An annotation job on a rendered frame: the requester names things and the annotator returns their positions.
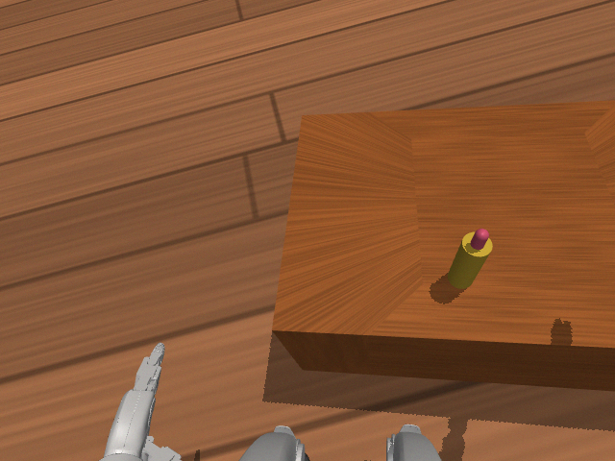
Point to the left robot hand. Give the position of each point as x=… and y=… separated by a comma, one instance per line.
x=130, y=429

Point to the bottle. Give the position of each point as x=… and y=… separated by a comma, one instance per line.
x=474, y=249

